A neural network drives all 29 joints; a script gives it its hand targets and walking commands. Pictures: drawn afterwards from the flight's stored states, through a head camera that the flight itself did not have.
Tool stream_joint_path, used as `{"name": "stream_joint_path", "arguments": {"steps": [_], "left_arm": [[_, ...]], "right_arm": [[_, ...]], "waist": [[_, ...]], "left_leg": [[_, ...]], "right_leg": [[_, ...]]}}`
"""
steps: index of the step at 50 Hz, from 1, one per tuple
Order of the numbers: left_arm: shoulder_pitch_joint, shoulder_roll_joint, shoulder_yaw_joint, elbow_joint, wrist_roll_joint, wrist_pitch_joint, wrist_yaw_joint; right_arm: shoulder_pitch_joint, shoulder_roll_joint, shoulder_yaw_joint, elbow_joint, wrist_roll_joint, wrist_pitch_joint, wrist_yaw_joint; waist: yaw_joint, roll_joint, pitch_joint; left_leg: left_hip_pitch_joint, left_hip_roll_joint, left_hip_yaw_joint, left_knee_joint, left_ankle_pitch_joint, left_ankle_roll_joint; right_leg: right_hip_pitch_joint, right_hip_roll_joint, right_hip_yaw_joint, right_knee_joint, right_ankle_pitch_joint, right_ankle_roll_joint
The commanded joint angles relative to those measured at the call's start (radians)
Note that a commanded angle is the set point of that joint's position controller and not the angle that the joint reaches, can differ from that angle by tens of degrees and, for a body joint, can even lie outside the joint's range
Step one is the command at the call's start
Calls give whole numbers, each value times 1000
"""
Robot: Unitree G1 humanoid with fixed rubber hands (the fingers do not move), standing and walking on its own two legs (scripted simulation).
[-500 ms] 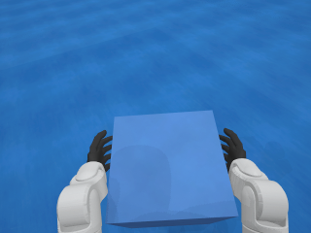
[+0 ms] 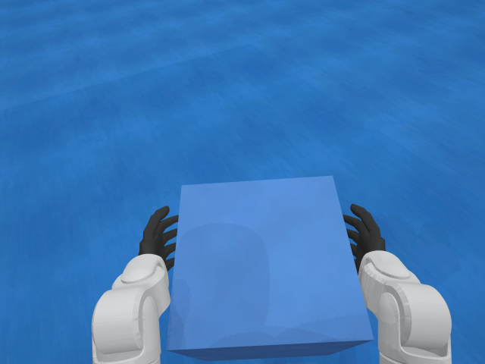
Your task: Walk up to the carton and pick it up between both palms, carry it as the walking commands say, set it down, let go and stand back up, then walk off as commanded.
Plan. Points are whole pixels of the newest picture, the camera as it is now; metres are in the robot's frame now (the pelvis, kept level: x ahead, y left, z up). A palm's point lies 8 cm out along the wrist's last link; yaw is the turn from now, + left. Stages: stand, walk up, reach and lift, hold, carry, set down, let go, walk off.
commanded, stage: carry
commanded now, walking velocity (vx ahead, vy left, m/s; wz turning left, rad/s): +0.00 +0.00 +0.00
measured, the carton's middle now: (262, 278) +0.26 +0.00 +0.04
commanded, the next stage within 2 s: none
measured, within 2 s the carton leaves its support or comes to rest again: neither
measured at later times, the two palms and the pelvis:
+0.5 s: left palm (205, 136) +0.55 +0.11 +0.09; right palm (346, 130) +0.57 -0.19 +0.08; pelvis +0.30 -0.05 -0.01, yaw +3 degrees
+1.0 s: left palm (237, 77) +0.93 +0.06 +0.02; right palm (331, 82) +0.93 -0.24 +0.00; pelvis +0.66 -0.09 -0.08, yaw +0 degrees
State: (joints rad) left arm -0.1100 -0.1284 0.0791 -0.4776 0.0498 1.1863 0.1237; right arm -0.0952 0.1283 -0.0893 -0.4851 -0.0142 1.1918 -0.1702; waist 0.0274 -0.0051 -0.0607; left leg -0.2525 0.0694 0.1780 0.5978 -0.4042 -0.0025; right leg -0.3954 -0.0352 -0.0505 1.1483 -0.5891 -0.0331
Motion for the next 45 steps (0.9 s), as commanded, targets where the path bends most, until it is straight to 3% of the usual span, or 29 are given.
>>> {"name": "stream_joint_path", "arguments": {"steps": [1,3,4,5,6,7,10,15,16,17,18,19,20,22,25,26,28,29,31,34,36,37,38,39,40,41,42,43,45], "left_arm": [[-375,-796,-618,-91,-303,-1,-86],[-334,-791,-592,-49,-292,7,-84],[-351,-765,-593,-57,-296,3,-84],[-375,-768,-609,-41,-293,4,-84],[-364,-774,-608,-54,-292,0,-87],[-403,-802,-608,-83,-291,-8,-91],[-439,-871,-622,-148,-330,-27,-94],[-428,-864,-623,-180,-340,-40,-96],[-440,-848,-630,-170,-339,-31,-94],[-449,-829,-636,-182,-342,-26,-95],[-463,-805,-627,-170,-337,-16,-94],[-403,-812,-624,-135,-318,-4,-94],[-390,-818,-630,-134,-313,-2,-101],[-432,-827,-638,-140,-317,-13,-99],[-385,-807,-597,-74,-301,-6,-95],[-405,-744,-555,-3,-267,-8,-92],[-360,-694,-515,117,-225,-31,-92],[-381,-791,-613,-24,-286,-32,-95],[-391,-828,-624,-105,-306,-29,-100],[-421,-851,-626,-161,-336,-43,-97],[-379,-856,-622,-138,-329,-50,-97],[-353,-800,-576,-63,-297,-69,-99],[-365,-690,-482,114,-231,-108,-110],[-402,-645,-438,211,-191,-151,-118],[-396,-603,-419,202,-188,-192,-125],[-498,-833,-666,-149,-398,-183,-118],[-553,-857,-666,-346,-423,-190,-127],[-591,-875,-660,-354,-433,-199,-130],[-437,-835,-582,-188,-350,-172,-112]], "right_arm": [[-418,791,629,-122,256,-5,112],[-406,769,622,-96,253,-2,112],[-442,748,621,-110,251,-3,113],[-423,780,638,-96,250,3,119],[-403,801,652,-81,254,5,121],[-434,840,675,-107,273,-4,124],[-455,893,681,-148,300,-22,123],[-503,882,683,-220,306,-37,113],[-496,865,670,-207,303,-35,114],[-483,838,655,-202,293,-38,113],[-468,813,637,-174,282,-34,108],[-431,806,628,-155,270,-28,108],[-363,821,611,-105,243,-21,115],[-416,837,636,-116,261,-20,123],[-467,798,630,-118,266,-12,125],[-439,736,582,-18,231,-12,127],[-400,676,534,83,187,-27,135],[-397,784,632,-65,241,-25,139],[-460,849,676,-124,274,-34,136],[-496,892,682,-168,305,-50,129],[-420,885,660,-154,287,-58,132],[-405,829,604,-79,250,-74,137],[-361,713,487,115,165,-113,142],[-417,610,393,204,126,-168,141],[-374,568,346,228,97,-209,142],[-382,844,596,-123,273,-202,124],[-396,899,617,-195,263,-208,121],[-510,909,665,-261,291,-217,127],[-538,864,686,-250,304,-183,126]], "waist": [[-25,243,-226],[14,123,-312],[22,-108,-303],[-1,-300,-283],[-5,-239,-293],[-7,-175,-279],[0,-179,-270],[-19,-259,-362],[-46,-161,-407],[-65,-11,-488],[-69,176,-431],[-56,297,-379],[-59,289,-319],[-51,223,-243],[-15,199,-233],[-12,131,-237],[-13,-186,-276],[-20,-322,-242],[7,-279,-117],[19,-291,-146],[-18,-244,-244],[-52,-162,-322],[-135,32,-452],[-99,494,-488],[-125,543,-436],[-153,542,-279],[-152,386,-125],[-134,145,-1],[-93,-71,51]], "left_leg": [[289,237,-123,-196,758,58],[148,126,36,158,872,-33],[-90,18,67,432,541,-89],[-339,-96,-6,587,-131,-95],[-375,-71,-76,589,-217,-72],[-424,-54,-104,569,-234,-62],[-551,-24,-74,373,-214,-34],[-53,-78,2,-193,175,-24],[202,-24,-34,-248,397,-13],[495,144,-178,-124,986,47],[623,285,-292,-40,1537,156],[624,360,-325,-23,1817,239],[580,377,-329,-35,1788,240],[607,324,-284,-55,1667,156],[403,220,-75,26,1489,41],[285,177,-17,144,1354,3],[-129,25,7,413,425,-65],[-351,-51,-19,453,-186,-64],[-569,-80,-25,498,-367,-30],[-676,-130,59,423,-315,-18],[-408,-184,105,116,-158,-1],[-98,-208,140,-74,86,3],[479,-67,12,-197,905,65],[1053,335,-394,140,2246,310],[1049,408,-518,124,2311,398],[957,414,-652,109,2069,403],[803,417,-734,83,1710,380],[689,361,-708,62,1528,327],[541,231,-496,-34,1246,170]], "right_leg": [[49,9,-89,-637,334,39],[369,40,-116,-734,607,30],[537,-165,143,-721,1183,-26],[702,-310,361,-698,1722,-144],[731,-334,372,-673,1766,-199],[744,-325,365,-676,1760,-180],[871,-272,258,-653,1795,-110],[590,-171,67,-567,1638,-37],[412,-163,34,-469,1431,4],[150,-118,4,-310,1037,58],[-72,-30,-51,-160,521,102],[-138,34,-37,-64,-2,97],[-177,11,9,-118,-100,79],[-244,-17,-21,-326,-105,40],[54,14,-112,-710,252,50],[201,-24,-93,-772,675,57],[588,-211,151,-571,1916,-62],[747,-284,245,-551,2241,-124],[824,-240,253,-582,2164,-91],[968,-182,200,-515,2230,-62],[853,-101,74,-338,2372,-29],[661,-67,5,-128,2362,6],[209,-18,-79,242,1895,98],[-501,183,-120,619,-54,146],[-649,141,67,783,-312,106],[-862,124,212,879,-526,81],[-938,93,315,894,-670,28],[-938,98,259,778,-683,-25],[-854,52,54,342,-505,-30]]}}
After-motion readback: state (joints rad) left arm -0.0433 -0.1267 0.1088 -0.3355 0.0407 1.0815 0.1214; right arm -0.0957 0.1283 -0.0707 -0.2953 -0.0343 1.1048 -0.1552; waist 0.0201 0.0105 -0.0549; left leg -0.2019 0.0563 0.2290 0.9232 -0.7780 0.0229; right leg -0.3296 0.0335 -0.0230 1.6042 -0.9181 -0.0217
